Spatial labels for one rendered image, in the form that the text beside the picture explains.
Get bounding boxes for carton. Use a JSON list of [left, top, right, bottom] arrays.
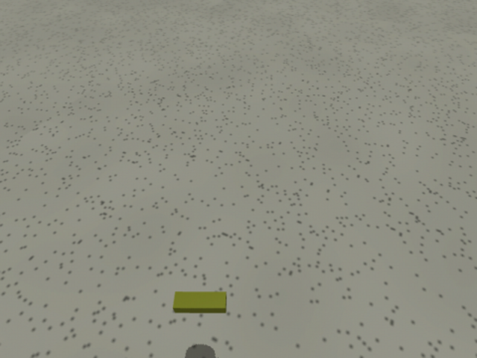
[[173, 292, 227, 313]]

